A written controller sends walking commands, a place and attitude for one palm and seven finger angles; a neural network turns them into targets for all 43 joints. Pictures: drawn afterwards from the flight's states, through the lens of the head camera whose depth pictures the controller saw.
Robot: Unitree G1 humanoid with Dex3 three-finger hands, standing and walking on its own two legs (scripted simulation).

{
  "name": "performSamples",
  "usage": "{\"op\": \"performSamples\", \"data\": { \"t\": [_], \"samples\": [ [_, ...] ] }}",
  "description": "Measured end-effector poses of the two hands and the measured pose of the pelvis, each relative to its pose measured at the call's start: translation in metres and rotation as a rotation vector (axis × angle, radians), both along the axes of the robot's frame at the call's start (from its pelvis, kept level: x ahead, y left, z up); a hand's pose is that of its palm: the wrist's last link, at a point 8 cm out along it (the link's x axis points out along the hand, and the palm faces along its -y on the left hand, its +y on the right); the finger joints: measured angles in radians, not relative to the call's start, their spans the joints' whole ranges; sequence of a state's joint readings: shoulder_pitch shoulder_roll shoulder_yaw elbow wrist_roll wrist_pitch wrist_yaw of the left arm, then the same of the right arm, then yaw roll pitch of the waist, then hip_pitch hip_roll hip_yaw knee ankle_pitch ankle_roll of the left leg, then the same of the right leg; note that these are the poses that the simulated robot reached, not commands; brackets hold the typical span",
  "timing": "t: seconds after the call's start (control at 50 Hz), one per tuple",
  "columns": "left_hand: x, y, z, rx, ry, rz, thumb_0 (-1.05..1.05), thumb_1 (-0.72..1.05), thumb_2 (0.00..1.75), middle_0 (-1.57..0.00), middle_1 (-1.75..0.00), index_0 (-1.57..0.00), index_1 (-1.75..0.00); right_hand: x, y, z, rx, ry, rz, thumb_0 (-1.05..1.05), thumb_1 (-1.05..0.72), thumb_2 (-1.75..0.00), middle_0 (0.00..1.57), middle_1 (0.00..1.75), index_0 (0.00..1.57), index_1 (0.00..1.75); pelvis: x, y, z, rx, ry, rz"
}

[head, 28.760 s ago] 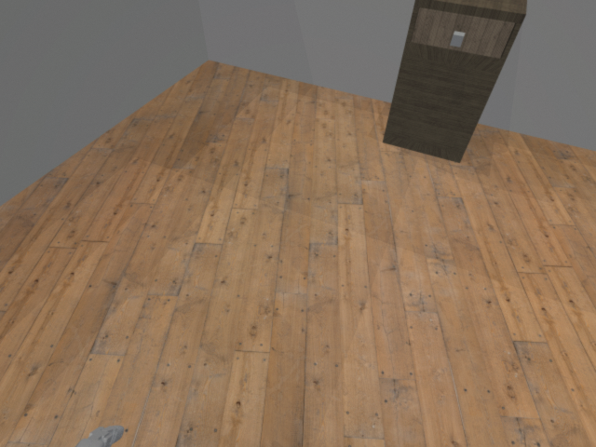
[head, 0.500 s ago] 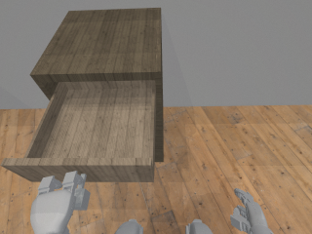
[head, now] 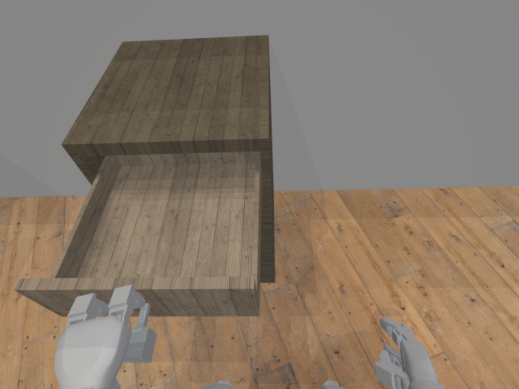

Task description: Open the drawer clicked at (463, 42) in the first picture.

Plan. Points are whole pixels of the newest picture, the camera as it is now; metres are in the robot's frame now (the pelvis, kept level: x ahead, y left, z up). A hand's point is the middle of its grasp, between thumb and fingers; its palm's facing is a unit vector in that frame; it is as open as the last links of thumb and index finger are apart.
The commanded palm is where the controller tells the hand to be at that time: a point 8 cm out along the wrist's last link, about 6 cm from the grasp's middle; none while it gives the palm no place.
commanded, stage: lift the hand off the handle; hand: left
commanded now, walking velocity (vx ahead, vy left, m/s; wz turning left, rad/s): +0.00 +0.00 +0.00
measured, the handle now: (140, 330) +0.22 +0.23 -0.07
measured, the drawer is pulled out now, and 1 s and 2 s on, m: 0.30 0.30 0.30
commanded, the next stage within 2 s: draw the hand back to the body in 1.42 s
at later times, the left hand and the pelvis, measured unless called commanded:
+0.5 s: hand (101, 339) +0.18 +0.24 +0.02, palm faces -0.01 -0.10 -0.99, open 13.8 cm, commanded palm +0.16 +0.23 +0.08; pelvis +0.01 +0.00 +0.02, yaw +0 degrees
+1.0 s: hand (95, 331) +0.18 +0.24 +0.05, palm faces +0.02 -0.12 -0.99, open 13.8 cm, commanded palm +0.16 +0.23 +0.12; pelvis +0.02 +0.01 +0.03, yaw -1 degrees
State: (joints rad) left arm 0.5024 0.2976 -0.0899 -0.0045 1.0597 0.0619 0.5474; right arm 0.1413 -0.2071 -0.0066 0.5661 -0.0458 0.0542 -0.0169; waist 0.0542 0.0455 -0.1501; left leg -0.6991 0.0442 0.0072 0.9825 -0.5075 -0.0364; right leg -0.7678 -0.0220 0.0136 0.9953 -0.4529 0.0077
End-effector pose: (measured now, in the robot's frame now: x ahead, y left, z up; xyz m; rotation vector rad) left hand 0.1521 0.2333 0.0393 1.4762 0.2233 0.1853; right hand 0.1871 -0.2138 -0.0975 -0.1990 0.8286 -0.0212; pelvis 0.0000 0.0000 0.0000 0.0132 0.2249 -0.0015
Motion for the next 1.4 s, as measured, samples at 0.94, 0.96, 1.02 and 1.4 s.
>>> {"op": "performSamples", "data": {
  "t": [0.94,0.96,1.02,1.4],
  "samples": [
    [0.012,0.003,0.065,-0.036,-0.046,-0.072,0.0,-0.49,0.3,-0.32,-1.2,-0.32,-1.2,0.025,0.01,0.036,0.046,-0.075,0.023,0.01,-0.91,-0.9,0.2,0.3,0.2,0.3,0.021,0.008,0.025,-0.011,-0.067,-0.012],
    [0.01,0.003,0.066,-0.035,-0.043,-0.069,0.0,-0.49,0.3,-0.32,-1.2,-0.32,-1.2,0.025,0.01,0.037,0.047,-0.077,0.026,0.01,-0.91,-0.9,0.2,0.3,0.2,0.3,0.021,0.008,0.026,-0.011,-0.07,-0.012],
    [0.006,0.005,0.071,-0.027,-0.041,-0.062,0.0,-0.49,0.3,-0.32,-1.2,-0.32,-1.2,0.027,0.01,0.039,0.046,-0.081,0.036,0.01,-0.91,-0.9,0.2,0.3,0.2,0.3,0.021,0.007,0.027,-0.011,-0.077,-0.011],
    [0.0,0.006,0.101,-0.031,-0.072,-0.086,0.0,-0.49,0.3,-0.32,-1.2,-0.32,-1.2,0.026,0.005,0.049,0.037,-0.104,0.038,0.02,-0.91,-0.9,0.2,0.3,0.2,0.3,0.017,0.005,0.035,-0.012,-0.117,-0.005]
  ]
}}
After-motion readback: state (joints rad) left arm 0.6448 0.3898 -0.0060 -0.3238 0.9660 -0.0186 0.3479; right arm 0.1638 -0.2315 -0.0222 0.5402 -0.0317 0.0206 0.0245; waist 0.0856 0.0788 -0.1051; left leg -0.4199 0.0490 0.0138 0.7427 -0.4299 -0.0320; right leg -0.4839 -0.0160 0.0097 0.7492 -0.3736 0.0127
